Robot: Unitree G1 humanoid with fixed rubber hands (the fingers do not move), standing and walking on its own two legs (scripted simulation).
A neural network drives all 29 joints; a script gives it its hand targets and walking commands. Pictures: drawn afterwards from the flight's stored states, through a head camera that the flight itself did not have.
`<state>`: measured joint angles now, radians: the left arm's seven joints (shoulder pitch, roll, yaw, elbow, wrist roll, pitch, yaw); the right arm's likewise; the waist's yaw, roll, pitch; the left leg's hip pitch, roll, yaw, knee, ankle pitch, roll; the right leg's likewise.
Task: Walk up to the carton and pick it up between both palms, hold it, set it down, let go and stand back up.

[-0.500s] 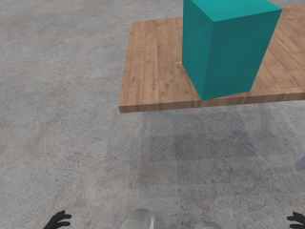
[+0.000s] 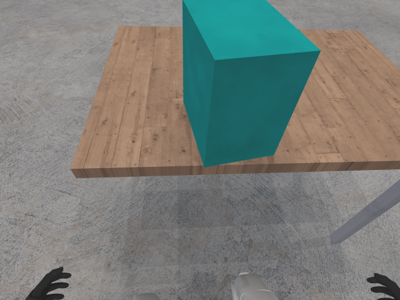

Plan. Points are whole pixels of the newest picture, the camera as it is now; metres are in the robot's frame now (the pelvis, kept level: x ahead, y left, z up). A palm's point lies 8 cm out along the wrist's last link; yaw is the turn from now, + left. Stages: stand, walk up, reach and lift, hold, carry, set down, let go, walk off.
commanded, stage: walk up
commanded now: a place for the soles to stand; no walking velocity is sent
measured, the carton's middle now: (232, 83) +0.53 -0.06 +0.14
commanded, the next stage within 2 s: none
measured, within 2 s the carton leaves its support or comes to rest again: neither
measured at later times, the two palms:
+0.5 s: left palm (76, 281) +0.17 +0.24 -0.02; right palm (390, 262) +0.19 -0.40 -0.07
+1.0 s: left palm out of the picture +0.11 +0.25 -0.05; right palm (398, 283) +0.15 -0.38 -0.05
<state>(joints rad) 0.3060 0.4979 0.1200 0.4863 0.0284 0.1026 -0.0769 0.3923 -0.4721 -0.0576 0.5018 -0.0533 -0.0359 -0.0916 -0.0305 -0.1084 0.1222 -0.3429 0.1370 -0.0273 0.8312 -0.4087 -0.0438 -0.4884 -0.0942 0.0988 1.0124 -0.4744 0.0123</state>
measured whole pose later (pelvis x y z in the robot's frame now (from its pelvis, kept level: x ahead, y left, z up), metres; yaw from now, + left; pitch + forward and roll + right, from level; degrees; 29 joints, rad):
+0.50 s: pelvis +0.05 -0.08 +0.03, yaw +4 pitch -4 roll +1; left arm 0.17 0.46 -0.03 0.69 -0.03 -0.02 0.01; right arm 0.16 -0.48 -0.02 0.76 0.00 0.02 0.01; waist -0.02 0.05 0.14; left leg -0.27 0.03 0.00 0.66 -0.31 -0.03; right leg -0.29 -0.06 -0.05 0.71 -0.34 0.00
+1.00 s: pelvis +0.04 -0.07 +0.05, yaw +3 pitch -3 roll +0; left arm 0.14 0.41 0.01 0.99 -0.02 -0.02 -0.01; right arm 0.09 -0.39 -0.03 1.06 0.02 0.01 0.04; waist 0.00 0.00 0.06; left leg -0.17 0.04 0.02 0.38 -0.15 -0.02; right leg -0.18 -0.04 -0.04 0.38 -0.15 0.02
